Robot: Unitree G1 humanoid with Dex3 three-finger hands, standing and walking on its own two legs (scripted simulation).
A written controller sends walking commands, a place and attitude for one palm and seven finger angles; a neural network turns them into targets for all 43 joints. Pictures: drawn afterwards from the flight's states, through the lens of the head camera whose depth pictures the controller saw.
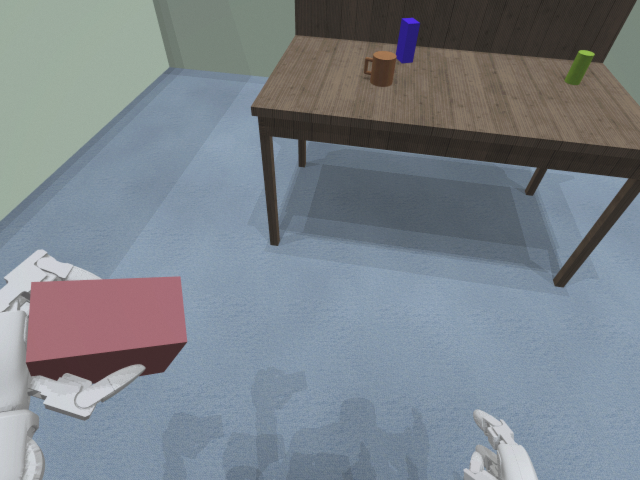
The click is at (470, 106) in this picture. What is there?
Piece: table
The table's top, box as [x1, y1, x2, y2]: [251, 35, 639, 158]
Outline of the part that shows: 251,105 252,115 639,158 639,106 602,63 596,62 590,63 578,85 571,85 563,80 573,60 416,46 413,61 411,63 401,63 396,58 392,84 386,87 379,87 370,83 370,75 363,73 364,58 366,56 372,57 372,54 378,50 388,50 395,53 396,44 295,35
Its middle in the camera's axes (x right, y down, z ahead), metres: +0.45 -0.55 +1.40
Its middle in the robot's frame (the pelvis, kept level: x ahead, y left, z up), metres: +1.43 -0.38 -0.13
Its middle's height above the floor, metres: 0.64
